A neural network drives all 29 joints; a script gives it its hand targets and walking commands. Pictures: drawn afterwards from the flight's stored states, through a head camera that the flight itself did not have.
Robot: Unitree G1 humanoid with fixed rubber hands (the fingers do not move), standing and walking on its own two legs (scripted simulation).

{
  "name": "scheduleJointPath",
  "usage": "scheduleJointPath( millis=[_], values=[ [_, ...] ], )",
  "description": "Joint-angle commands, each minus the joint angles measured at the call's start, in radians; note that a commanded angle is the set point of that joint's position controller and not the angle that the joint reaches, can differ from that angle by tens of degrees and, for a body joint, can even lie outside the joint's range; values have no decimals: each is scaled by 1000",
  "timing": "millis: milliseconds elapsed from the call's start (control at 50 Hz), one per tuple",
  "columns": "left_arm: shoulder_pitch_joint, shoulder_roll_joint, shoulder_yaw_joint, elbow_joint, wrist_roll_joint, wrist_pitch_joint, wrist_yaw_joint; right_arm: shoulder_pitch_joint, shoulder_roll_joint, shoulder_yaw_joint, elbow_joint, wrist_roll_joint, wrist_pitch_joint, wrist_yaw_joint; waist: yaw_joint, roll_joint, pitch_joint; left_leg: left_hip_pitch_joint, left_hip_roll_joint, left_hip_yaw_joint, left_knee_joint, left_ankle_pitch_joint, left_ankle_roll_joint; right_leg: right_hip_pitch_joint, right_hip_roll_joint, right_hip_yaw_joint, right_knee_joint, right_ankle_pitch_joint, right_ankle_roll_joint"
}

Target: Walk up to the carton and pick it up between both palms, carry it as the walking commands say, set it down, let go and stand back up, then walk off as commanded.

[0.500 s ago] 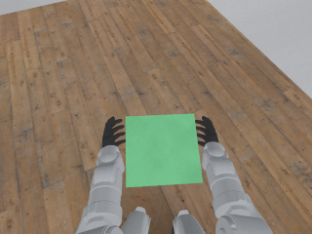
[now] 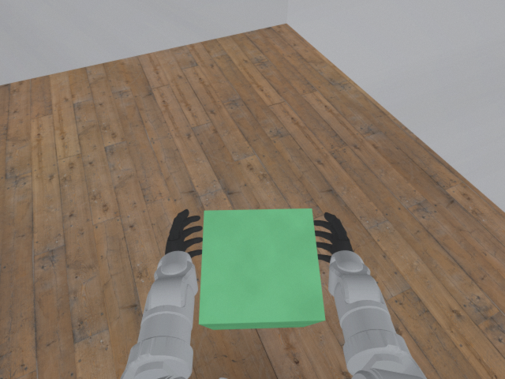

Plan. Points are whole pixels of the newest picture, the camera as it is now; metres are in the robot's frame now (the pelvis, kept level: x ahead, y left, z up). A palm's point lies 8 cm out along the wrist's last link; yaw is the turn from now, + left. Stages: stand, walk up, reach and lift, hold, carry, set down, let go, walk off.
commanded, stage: reach and lift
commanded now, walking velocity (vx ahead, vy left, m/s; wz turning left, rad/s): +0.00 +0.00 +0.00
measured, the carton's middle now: (258, 274) +0.34 +0.02 -0.10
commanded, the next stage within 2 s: none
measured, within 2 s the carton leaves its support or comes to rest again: neither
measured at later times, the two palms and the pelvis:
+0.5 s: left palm (164, 247) +0.31 +0.16 +0.06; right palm (348, 244) +0.33 -0.12 +0.05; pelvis +0.01 +0.00 +0.03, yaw +0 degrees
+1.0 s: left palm (168, 235) +0.30 +0.14 +0.10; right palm (365, 236) +0.32 -0.13 +0.09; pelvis +0.01 -0.01 +0.03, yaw +1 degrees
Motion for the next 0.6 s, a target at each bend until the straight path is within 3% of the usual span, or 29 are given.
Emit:
scheduleJointPath(
  millis=[0, 100, 260, 320, 380, 440, 580],
  values=[
    [-414, -1038, -525, 108, -128, 48, -290, -555, 1001, 513, -66, 152, -27, 276, 16, -15, -402, 301, 1, 43, -139, 217, -3, 267, -2, -42, -149, 158, -22],
    [-412, -1028, -532, 88, -142, 82, -301, -523, 1012, 511, -76, 148, 10, 272, 4, -9, -333, 341, 6, 43, -187, 224, 0, 349, -12, -35, -209, 170, -21],
    [-418, -1031, -551, 45, -164, 138, -311, -516, 1037, 538, -123, 176, 64, 274, 9, 7, -289, 427, 11, 49, -245, 248, -2, 457, -19, -26, -278, 204, -18],
    [-432, -1039, -550, 42, -170, 161, -314, -537, 1032, 535, -131, 177, 85, 279, 2, -7, -266, 444, 15, 49, -264, 211, -2, 460, -22, -31, -300, 161, -17],
    [-424, -1050, -563, 20, -181, 190, -316, -548, 1049, 557, -161, 198, 111, 287, 16, 10, -250, 471, 16, 53, -285, 210, -3, 493, -25, -30, -318, 161, -18],
    [-453, -1065, -588, -6, -203, 217, -318, -548, 1042, 552, -169, 198, 137, 294, -6, 6, -224, 500, 20, 47, -304, 195, -7, 496, -22, -39, -327, 147, -20],
    [-464, -1072, -602, -47, -230, 287, -317, -547, 1059, 558, -184, 226, 207, 316, 6, 21, -184, 551, 32, 43, -354, 164, -9, 521, -23, -45, -356, 121, -22]
  ],
)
